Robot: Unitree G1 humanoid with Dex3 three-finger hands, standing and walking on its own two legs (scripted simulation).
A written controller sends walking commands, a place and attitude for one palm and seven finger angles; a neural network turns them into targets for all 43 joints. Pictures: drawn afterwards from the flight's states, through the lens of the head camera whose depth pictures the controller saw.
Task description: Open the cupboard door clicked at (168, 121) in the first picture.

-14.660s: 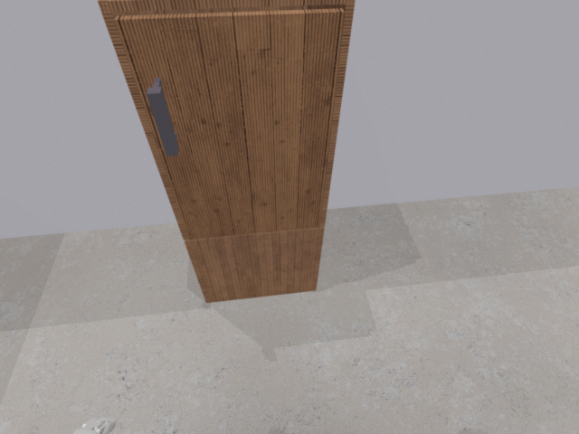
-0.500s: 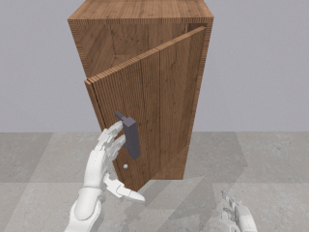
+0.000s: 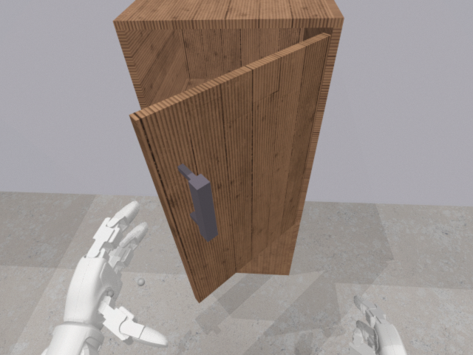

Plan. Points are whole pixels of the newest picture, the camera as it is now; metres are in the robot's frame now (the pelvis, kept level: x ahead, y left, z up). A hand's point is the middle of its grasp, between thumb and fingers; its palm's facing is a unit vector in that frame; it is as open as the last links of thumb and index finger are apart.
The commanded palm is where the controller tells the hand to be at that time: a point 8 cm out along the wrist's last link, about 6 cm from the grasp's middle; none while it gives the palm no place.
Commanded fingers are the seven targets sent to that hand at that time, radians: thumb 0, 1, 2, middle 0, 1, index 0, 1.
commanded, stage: draw the hand back to the body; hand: left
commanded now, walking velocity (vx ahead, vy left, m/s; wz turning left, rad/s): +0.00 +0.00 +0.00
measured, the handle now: (197, 203) +0.33 +0.09 +0.11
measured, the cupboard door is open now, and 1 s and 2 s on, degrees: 44 44 44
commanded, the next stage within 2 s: step back with the hand held close in 1.62 s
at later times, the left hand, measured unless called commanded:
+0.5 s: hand (96, 281) +0.18 +0.20 +0.13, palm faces +0.01 -1.00 -0.05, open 16.3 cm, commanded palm +0.16 +0.25 +0.14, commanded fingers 0.00 -0.36 0.36 -0.16 -0.30 -0.16 -0.30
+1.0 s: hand (42, 251) +0.20 +0.26 +0.16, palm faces +0.32 -0.88 -0.35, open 12.1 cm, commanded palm +0.16 +0.31 +0.18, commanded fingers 0.00 0.51 0.74 -0.19 -0.30 -0.19 -0.30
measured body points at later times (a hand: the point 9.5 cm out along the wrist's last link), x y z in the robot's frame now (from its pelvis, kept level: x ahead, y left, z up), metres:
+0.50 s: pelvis -0.01 +0.03 +0.00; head -0.03 +0.02 +0.45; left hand +0.18 +0.25 +0.14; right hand +0.18 -0.18 -0.06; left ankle +0.02 +0.15 -0.71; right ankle -0.04 -0.09 -0.71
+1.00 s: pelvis +0.01 +0.04 +0.03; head -0.01 +0.03 +0.48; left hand +0.18 +0.31 +0.18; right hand +0.19 -0.18 -0.05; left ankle +0.02 +0.15 -0.71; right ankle -0.04 -0.09 -0.71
